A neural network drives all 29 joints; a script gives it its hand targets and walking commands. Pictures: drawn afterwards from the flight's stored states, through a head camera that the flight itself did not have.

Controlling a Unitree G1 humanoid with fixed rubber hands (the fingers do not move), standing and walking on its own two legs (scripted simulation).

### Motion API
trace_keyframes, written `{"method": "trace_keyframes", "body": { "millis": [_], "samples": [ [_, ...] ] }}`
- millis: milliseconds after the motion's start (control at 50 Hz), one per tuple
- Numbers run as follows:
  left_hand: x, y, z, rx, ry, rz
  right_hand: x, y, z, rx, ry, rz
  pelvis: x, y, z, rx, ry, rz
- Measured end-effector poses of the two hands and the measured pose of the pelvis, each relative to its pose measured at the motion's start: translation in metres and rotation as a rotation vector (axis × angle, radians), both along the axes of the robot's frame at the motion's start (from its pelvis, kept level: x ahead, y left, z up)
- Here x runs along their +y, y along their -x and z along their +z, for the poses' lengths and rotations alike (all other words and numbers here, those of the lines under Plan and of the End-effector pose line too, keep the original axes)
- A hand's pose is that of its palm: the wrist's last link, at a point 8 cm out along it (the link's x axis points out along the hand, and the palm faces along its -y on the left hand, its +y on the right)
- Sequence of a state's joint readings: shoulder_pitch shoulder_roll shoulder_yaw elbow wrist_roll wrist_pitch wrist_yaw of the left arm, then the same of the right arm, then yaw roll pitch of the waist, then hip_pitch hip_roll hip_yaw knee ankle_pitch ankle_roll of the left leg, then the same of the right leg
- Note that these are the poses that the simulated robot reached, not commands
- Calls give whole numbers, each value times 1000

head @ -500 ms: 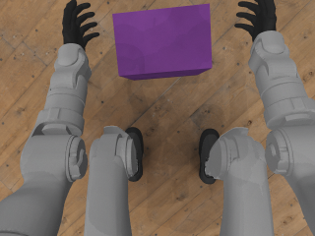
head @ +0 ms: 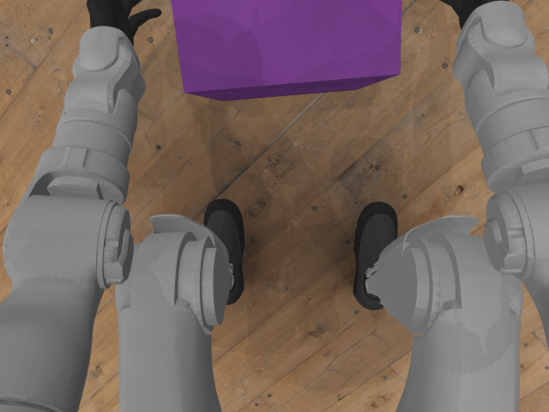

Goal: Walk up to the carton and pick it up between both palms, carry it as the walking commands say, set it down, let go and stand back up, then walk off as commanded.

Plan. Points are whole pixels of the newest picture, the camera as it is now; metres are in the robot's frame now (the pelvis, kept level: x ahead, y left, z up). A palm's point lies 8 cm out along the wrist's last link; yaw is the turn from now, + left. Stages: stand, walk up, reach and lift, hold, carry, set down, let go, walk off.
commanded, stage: reach and lift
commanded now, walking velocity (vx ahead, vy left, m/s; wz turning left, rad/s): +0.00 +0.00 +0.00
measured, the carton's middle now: (285, 33) +0.53 +0.02 -0.26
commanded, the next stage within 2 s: none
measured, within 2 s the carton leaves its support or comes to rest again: leaves its support in 1.32 s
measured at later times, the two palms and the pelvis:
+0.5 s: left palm (138, 21) +0.52 +0.18 -0.18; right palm (453, 4) +0.53 -0.15 -0.18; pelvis +0.00 +0.00 +0.01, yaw +0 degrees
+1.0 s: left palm (141, 20) +0.52 +0.18 -0.18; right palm out of the picture +0.54 -0.13 -0.18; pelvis -0.01 +0.00 +0.00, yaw +0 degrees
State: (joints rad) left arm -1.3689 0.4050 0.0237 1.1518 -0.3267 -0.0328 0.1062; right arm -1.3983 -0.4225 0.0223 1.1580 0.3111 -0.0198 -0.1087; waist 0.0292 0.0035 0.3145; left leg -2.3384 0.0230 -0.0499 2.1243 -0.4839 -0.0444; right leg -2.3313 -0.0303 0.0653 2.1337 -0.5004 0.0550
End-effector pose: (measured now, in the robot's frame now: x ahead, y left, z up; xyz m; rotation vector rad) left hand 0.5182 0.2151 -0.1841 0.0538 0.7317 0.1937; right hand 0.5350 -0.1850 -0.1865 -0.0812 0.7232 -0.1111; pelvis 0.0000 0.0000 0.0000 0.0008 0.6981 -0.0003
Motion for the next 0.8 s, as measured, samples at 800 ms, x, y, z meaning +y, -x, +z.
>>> {"method": "trace_keyframes", "body": {
  "millis": [800],
  "samples": [
    [-33,-1,6,-1,17,-7,49,1,6,-4,-33,45,1,4,8,4,-1,2]
  ]
}}
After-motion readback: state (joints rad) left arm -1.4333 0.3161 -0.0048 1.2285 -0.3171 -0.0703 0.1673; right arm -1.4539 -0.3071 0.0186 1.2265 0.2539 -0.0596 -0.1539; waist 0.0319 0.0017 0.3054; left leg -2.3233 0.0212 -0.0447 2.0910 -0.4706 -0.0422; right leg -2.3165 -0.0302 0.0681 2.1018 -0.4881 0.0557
